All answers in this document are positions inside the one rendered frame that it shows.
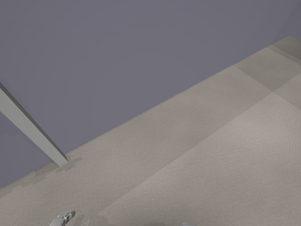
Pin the left robot hand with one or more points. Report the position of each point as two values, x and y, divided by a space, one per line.
63 218

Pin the panel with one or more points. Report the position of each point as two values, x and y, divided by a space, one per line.
10 107

